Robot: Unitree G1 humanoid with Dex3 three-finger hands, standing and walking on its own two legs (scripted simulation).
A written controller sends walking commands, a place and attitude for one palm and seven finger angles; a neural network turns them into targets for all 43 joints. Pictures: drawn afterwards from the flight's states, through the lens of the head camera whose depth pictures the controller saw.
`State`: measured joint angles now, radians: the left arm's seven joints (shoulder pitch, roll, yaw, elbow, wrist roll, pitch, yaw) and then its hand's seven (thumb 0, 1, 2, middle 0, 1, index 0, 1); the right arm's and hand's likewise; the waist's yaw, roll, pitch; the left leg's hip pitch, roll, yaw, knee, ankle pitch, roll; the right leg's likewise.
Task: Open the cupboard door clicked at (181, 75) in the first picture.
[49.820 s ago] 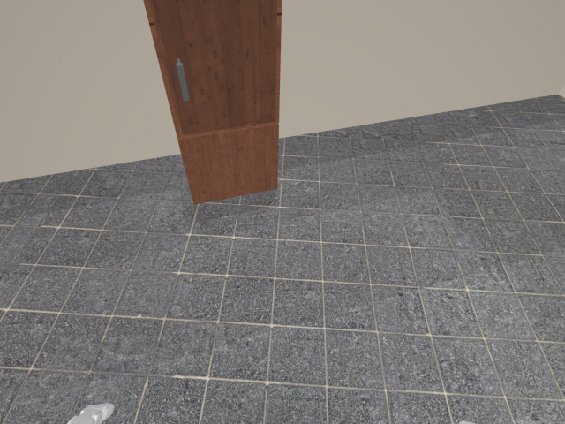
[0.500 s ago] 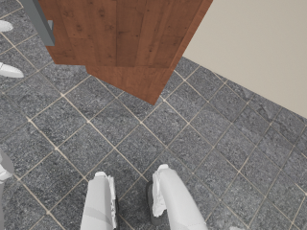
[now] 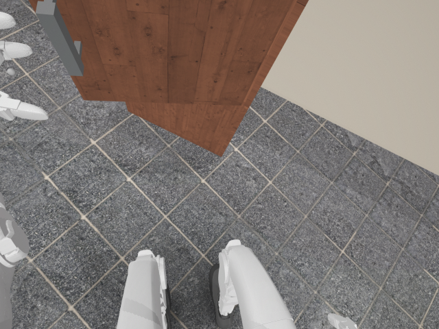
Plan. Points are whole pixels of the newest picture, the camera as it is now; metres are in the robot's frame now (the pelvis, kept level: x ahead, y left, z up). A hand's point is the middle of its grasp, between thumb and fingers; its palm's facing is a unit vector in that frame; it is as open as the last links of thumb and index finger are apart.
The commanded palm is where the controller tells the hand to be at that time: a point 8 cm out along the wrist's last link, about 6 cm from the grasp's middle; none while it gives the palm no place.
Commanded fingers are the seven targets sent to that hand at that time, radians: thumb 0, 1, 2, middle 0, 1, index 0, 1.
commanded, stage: move the hooked fingers beside the handle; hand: left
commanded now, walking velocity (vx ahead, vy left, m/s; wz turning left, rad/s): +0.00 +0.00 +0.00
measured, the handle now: (65, 33) +0.58 +0.21 +0.05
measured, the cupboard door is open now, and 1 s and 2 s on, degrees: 28 28 28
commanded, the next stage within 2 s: slide the fingers in behind the handle in 0.26 s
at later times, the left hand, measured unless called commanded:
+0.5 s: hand (19, 69) +0.52 +0.27 +0.04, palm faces +0.01 -1.00 -0.04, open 14.0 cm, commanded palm +0.51 +0.29 +0.04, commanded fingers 0.00 -0.50 0.30 -0.30 -1.20 -0.30 -1.20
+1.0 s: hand (43, 69) +0.52 +0.24 +0.04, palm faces +0.00 -1.00 -0.02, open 14.0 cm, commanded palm +0.51 +0.26 +0.04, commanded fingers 0.00 -0.50 0.30 -0.30 -1.20 -0.30 -1.20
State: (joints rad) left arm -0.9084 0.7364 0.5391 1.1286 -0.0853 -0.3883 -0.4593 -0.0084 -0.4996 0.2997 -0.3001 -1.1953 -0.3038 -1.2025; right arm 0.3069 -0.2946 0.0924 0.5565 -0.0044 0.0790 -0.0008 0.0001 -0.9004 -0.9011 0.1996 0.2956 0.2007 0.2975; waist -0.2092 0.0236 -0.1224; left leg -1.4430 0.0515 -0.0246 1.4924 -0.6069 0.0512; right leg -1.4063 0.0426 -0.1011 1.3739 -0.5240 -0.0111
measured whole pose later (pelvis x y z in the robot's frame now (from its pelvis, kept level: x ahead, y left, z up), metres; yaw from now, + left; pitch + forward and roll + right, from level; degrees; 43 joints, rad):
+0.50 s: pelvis -0.01 +0.00 +0.00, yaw +0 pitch +32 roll -7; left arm -0.95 0.73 0.50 1.14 -0.08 -0.39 -0.43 -0.01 -0.50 0.30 -0.30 -1.20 -0.30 -1.20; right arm 0.31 -0.30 0.09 0.57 -0.01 0.07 -0.01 0.00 -0.90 -0.90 0.20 0.30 0.20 0.30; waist -0.22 0.02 -0.13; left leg -1.47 0.05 -0.03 1.51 -0.60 0.05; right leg -1.43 0.04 -0.11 1.39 -0.52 -0.01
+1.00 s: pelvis +0.00 +0.00 +0.00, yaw +1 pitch +31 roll -6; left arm -0.92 0.63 0.45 1.12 -0.09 -0.40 -0.37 -0.01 -0.50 0.30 -0.30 -1.20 -0.30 -1.20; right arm 0.32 -0.28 0.08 0.58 -0.01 0.07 0.01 0.00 -0.90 -0.90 0.20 0.30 0.20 0.30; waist -0.21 0.03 -0.14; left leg -1.43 0.04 -0.03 1.48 -0.60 0.05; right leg -1.40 0.04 -0.10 1.37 -0.52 -0.01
